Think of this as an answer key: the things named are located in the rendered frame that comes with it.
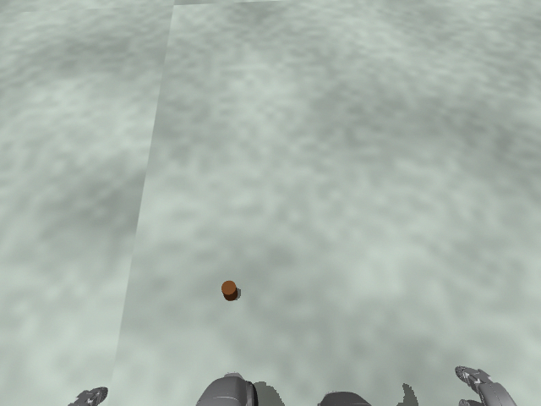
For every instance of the left robot hand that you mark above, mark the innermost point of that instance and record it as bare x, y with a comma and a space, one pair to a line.
90, 398

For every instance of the right robot hand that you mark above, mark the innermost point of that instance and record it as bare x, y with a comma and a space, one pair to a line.
491, 394

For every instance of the tin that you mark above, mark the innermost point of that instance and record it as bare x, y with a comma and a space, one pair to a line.
229, 290

